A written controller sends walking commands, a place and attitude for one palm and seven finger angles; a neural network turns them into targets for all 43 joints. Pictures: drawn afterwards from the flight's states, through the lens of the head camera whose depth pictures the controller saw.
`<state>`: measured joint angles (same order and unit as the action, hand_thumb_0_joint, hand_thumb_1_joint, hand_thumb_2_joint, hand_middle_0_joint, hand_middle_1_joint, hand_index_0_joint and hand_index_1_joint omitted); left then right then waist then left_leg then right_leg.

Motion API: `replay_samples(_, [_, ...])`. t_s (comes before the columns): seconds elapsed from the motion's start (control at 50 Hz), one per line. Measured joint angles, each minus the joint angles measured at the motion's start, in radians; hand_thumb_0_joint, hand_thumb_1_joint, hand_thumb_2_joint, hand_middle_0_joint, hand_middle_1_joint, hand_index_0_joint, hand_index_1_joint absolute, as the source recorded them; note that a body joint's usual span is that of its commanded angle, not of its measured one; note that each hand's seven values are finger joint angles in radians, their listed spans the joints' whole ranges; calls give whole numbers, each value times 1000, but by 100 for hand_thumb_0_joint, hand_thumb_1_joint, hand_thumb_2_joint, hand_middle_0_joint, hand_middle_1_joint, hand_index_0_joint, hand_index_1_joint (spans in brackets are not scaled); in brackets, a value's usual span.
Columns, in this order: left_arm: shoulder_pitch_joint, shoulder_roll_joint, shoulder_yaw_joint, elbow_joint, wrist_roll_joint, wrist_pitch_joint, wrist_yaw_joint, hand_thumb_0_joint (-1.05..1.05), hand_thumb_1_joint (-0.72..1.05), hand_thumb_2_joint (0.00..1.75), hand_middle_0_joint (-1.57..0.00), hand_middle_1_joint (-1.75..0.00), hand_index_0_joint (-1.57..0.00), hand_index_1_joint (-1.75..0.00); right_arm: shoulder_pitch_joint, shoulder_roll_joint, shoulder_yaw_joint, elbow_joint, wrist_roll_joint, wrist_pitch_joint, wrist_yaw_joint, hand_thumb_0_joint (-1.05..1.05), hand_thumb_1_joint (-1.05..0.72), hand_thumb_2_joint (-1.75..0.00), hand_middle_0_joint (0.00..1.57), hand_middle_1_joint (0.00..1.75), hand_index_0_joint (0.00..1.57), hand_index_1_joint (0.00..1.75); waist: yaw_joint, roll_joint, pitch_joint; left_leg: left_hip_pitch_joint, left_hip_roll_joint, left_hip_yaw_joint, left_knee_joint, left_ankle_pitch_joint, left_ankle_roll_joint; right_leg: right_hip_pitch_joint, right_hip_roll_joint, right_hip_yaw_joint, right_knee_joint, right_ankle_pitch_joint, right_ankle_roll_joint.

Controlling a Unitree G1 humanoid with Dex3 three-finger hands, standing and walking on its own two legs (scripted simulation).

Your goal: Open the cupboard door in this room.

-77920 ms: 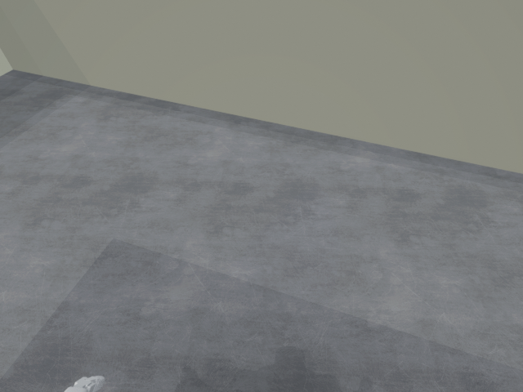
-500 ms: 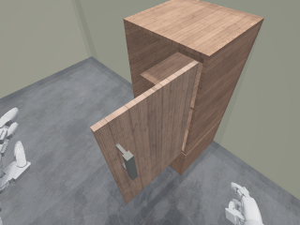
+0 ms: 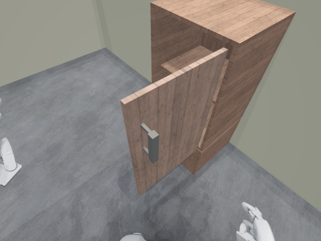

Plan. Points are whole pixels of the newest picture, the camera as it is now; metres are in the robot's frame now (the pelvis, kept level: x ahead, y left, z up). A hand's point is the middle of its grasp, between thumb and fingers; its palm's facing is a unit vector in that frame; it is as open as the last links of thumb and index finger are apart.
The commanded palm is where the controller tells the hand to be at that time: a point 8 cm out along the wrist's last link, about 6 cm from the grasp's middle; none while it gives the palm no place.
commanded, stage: step back with the hand held close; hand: left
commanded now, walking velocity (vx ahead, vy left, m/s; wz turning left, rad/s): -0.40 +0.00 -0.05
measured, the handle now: (149, 143) +0.38 +0.07 -0.01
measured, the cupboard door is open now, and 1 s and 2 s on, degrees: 89 89 89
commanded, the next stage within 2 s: stop stepping back and stand still in 0.52 s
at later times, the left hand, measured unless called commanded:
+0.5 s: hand (19, 206) +0.14 +0.22 +0.18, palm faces +0.29 -0.83 -0.48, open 7.4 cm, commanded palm +0.07 +0.28 +0.19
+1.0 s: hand out of the picture +0.04 +0.26 +0.17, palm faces +0.47 -0.79 -0.40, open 7.4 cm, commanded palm -0.01 +0.29 +0.19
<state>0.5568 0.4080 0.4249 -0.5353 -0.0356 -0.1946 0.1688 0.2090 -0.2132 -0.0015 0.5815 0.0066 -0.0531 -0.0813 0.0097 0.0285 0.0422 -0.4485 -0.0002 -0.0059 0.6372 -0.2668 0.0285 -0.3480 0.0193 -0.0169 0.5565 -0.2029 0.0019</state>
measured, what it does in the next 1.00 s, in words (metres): walks backwards: right foot, then left foot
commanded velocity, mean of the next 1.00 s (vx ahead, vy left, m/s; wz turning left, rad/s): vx -0.18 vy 0.01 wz -0.01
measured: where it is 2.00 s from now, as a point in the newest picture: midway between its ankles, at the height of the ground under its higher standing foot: outside the picture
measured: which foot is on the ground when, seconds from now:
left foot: down 0.00-0.72, up 0.74-0.90, down 0.92-1.00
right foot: down 0.00-0.12, up 0.14-0.40, down 0.42-1.00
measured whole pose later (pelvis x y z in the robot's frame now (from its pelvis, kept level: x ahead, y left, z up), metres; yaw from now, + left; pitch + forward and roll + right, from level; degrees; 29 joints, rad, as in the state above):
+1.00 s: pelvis -0.16 +0.00 +0.01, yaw -1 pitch -1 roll +0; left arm 0.50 0.39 0.40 -0.45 -0.03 -0.19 0.18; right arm 0.26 -0.22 -0.01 0.69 0.00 -0.13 -0.09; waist 0.01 -0.03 0.00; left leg -0.27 0.00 0.02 0.50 -0.21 0.02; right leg -0.20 0.00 -0.02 0.51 -0.28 0.00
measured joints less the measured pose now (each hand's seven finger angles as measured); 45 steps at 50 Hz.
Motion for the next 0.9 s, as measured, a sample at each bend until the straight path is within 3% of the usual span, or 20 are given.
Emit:
replay_samples(0.06, [1,-13,-23,-22,-3,0,16,1,89,90,-21,-30,-21,-30,0,-9,-5,30,-3,2,5,1,-90,-90,20,30,20,30,5,-7,-7,-3,-3,0,51,-53,-13,-13,-4,1,8,7,4])
replay_samples(0.12, [-27,-6,-29,-28,-3,1,22,1,89,90,-21,-30,-21,-30,-8,-14,-7,45,-4,7,-5,1,-90,-90,20,30,20,30,-1,-19,3,10,-4,5,-1,83,5,-29,-10,-3,32,-16,14])
replay_samples(0.2, [-53,22,10,-7,6,-5,14,2,89,90,-22,-30,-21,-30,-19,13,-17,48,-18,-17,-6,1,-91,-90,20,30,20,30,-16,-8,9,5,12,-16,-52,127,25,-72,54,44,304,-178,8])
replay_samples(0.24, [-46,37,29,-17,-2,-10,15,2,89,90,-21,-30,-21,-30,-18,33,-14,50,-23,-34,7,1,-91,-90,20,30,20,30,-15,-11,-7,1,22,-22,-100,161,20,-52,69,45,362,-232,3])
replay_samples(0.34, [-8,29,19,-55,-24,-14,12,2,89,90,-21,-30,-21,-30,-33,58,6,53,-31,-67,37,1,-90,-90,20,30,20,30,6,-21,-49,-9,46,-1,-225,251,2,94,52,20,164,-289,-10])
replay_samples(0.42, [-2,58,15,-62,-36,-21,-14,2,89,90,-21,-30,-21,-30,-79,63,22,39,-38,-55,45,1,-90,-90,21,30,20,30,22,-52,-47,-53,43,45,-247,300,-14,213,20,24,-136,-143,-32])
replay_samples(0.48, [-20,54,-20,-46,-41,-25,-35,2,89,90,-21,-30,-21,-30,-109,42,18,55,-25,-32,37,1,-90,-90,21,30,20,30,13,-2,-12,-67,74,24,-200,245,-29,207,56,18,-118,-145,-25])
replay_samples(0.54, [17,75,-22,-56,-42,-27,-43,2,89,90,-21,-30,-21,-30,-74,28,16,58,-11,-15,23,1,-90,-90,21,30,20,30,-2,-11,-29,-39,60,16,-123,204,-33,206,54,24,-79,-161,-21])
replay_samples(0.58, [27,90,-12,-51,-43,-26,-47,1,89,90,-22,-30,-21,-30,-49,18,9,54,-8,-4,10,1,-90,-90,21,30,20,30,-19,-20,-43,-9,48,14,-146,218,-25,199,47,21,-50,-175,-18])
replay_samples(0.64, [-4,108,14,-10,-49,-26,-49,1,89,90,-22,-30,-21,-30,-47,6,-1,46,-11,0,3,1,-90,-90,20,30,20,30,-20,-38,-30,1,43,25,-189,252,-21,163,39,29,-3,-174,-5])
replay_samples(0.7, [-11,100,27,19,-52,-11,-44,1,89,90,-22,-30,-21,-30,-48,-8,-15,26,-12,-10,11,1,-90,-90,20,30,20,30,-39,-19,-15,-15,51,9,-208,277,-24,136,52,14,6,-156,-25])
replay_samples(0.72, [1,93,23,19,-51,-5,-42,1,89,90,-22,-30,-21,-30,-41,-12,-20,21,-7,-10,14,1,-91,-90,20,30,20,30,-48,-11,-15,-33,49,-2,-180,214,-29,136,54,2,-4,-138,-34])
replay_samples(0.76, [48,77,10,3,-42,5,-35,1,89,90,-22,-30,-21,-30,-14,-16,-30,29,-3,-6,20,1,-91,-90,20,30,20,30,-42,-23,-37,-90,21,-15,10,59,-49,127,39,2,-16,-126,-43])
replay_samples(0.8, [89,49,-5,-8,-28,11,-26,1,89,90,-22,-30,-21,-30,21,-20,-33,50,-4,-4,19,1,-91,-90,20,30,20,30,-23,-43,-64,-106,0,-7,187,-3,-50,127,23,17,-37,-109,-40])
replay_samples(0.82, [96,36,-11,-7,-22,11,-20,1,89,90,-22,-30,-21,-30,38,-21,-32,61,-4,-6,12,1,-91,-90,20,30,20,30,-15,-51,-74,-82,-1,5,202,-20,-47,132,16,21,-50,-101,-37])
replay_samples(0.9, [43,-6,-31,36,-1,2,7,1,89,90,-22,-30,-21,-30,94,-38,-27,86,-6,-45,-14,1,-91,-90,20,30,20,30,-4,-35,-94,122,25,13,-53,1,-17,138,14,-6,-57,-94,-22])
